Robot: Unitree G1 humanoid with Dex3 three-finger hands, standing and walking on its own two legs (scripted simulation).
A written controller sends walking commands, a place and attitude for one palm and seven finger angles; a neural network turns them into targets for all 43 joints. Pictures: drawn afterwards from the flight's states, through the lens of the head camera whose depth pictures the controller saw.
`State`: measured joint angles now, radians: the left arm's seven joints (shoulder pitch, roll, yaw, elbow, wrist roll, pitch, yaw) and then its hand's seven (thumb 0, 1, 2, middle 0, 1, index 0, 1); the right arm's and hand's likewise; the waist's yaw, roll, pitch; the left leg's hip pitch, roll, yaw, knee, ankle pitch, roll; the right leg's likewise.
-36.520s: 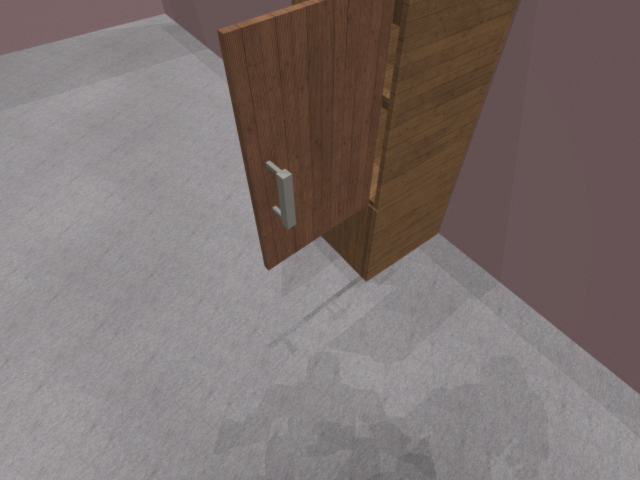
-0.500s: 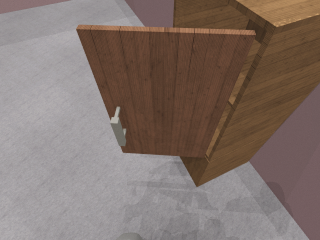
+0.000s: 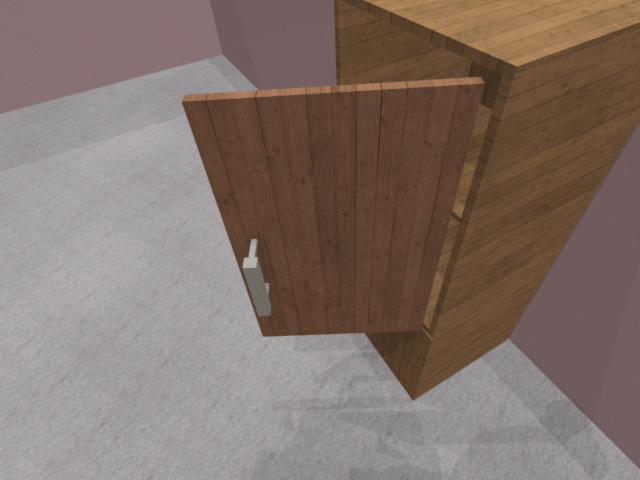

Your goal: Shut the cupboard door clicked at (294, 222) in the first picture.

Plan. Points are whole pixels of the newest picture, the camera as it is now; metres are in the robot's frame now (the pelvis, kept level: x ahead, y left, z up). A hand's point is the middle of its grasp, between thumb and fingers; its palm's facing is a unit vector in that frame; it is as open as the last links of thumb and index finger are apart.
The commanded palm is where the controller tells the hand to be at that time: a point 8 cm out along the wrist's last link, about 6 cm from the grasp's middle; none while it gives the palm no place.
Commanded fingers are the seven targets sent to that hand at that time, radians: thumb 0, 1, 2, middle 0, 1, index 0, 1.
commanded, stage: come to a stop and stand still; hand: left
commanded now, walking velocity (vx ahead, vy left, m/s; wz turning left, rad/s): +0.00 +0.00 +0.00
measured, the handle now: (259, 278) +0.46 +0.15 -0.07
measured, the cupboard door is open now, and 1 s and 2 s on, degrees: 61 61 61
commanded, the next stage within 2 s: look again from close up in 0.08 s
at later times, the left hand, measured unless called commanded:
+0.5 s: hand out of the picture +0.02 +0.16 -0.16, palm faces -0.01 -0.98 -0.21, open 7.3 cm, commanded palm none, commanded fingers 0.00 0.90 0.90 -0.20 -0.30 -0.20 -0.30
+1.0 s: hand (213, 419) +0.21 +0.16 -0.03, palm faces +0.28 -0.95 -0.11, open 7.1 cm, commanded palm +0.13 +0.20 -0.07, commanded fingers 0.00 0.90 0.90 -0.37 -0.48 -0.37 -0.48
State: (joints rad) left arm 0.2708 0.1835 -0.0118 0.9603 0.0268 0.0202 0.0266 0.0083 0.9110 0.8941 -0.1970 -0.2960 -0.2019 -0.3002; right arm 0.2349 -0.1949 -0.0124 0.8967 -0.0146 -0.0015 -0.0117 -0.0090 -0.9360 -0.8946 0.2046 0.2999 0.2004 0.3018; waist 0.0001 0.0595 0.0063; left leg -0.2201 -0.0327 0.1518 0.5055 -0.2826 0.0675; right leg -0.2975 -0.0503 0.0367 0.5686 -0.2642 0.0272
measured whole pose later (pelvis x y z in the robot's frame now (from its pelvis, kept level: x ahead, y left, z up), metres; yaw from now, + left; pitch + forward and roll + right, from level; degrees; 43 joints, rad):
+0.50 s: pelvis +0.02 -0.02 +0.01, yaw +0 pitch +0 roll +1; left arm 0.26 0.16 -0.02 1.10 0.02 0.00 0.03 0.01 0.92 0.89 -0.20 -0.30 -0.20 -0.30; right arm 0.29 -0.16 0.02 1.10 -0.01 -0.02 -0.02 0.01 -0.91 -0.90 0.20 0.30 0.20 0.30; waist -0.01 0.02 0.04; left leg -0.16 -0.01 0.13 0.41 -0.25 0.04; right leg -0.23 -0.02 0.01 0.47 -0.24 0.01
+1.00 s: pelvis +0.02 -0.04 -0.01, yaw +5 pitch +4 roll +1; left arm 0.37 0.16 0.08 0.26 -0.16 -0.22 0.03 0.02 0.93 0.89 -0.23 -0.33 -0.23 -0.34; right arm 0.31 -0.24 -0.03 0.82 0.01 -0.29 -0.05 0.01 -0.91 -0.89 0.20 0.30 0.20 0.30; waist -0.04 0.02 -0.05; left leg -0.38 0.00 0.04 0.67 -0.35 0.01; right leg -0.40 -0.04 -0.07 0.70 -0.36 -0.02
